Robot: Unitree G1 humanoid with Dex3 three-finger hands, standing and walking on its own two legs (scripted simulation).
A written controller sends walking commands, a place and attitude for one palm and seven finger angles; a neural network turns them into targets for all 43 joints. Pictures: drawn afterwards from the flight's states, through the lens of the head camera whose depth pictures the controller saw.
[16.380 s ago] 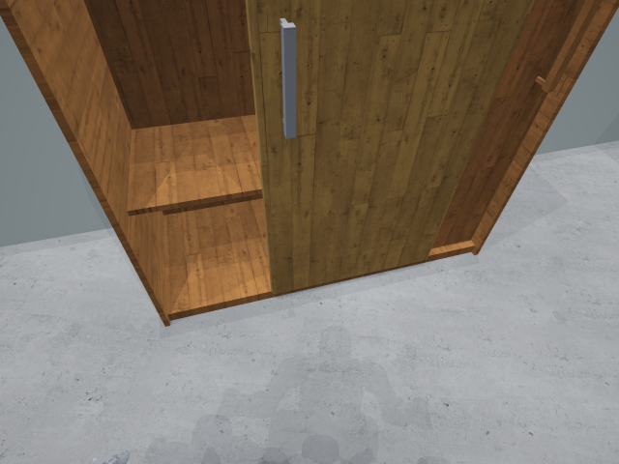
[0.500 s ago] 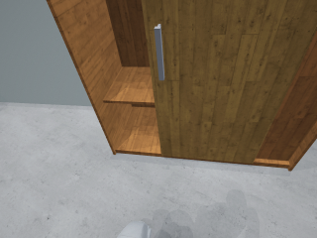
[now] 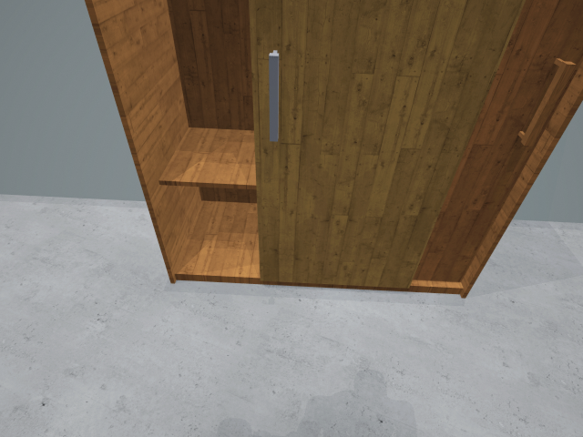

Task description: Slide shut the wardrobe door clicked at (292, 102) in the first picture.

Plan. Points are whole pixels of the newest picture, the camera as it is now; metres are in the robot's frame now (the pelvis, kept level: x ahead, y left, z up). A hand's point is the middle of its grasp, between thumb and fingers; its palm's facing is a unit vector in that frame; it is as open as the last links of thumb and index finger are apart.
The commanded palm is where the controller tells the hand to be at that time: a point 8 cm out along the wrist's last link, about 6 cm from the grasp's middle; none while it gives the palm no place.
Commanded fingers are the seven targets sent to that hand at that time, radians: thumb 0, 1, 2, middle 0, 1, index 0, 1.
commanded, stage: come to a stop and stand still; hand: right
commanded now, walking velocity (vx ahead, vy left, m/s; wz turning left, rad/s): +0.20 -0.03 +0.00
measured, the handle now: (274, 97) +0.94 +0.09 +0.10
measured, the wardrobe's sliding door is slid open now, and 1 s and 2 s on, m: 0.38 0.38 0.38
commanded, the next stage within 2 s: look again from close up in 0.76 s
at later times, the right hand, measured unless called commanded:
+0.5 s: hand out of the picture -0.02 -0.18 -0.16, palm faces +0.10 +0.96 -0.25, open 7.4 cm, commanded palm none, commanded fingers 0.00 -0.90 -0.90 0.20 0.30 0.20 0.30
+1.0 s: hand out of the picture -0.03 -0.17 -0.20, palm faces +0.11 +0.98 -0.14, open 7.4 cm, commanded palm none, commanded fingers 0.00 -0.90 -0.90 0.20 0.30 0.20 0.30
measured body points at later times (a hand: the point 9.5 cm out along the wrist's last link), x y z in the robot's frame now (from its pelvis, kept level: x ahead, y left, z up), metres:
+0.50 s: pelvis -0.06 +0.01 -0.02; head -0.07 +0.04 +0.43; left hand -0.08 +0.23 -0.19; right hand -0.03 -0.23 -0.14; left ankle -0.06 +0.12 -0.75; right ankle -0.06 -0.11 -0.75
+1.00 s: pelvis -0.01 -0.01 -0.02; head +0.03 -0.03 +0.43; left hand +0.09 +0.20 -0.17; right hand -0.04 -0.22 -0.18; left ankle -0.05 +0.12 -0.75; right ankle +0.04 -0.11 -0.75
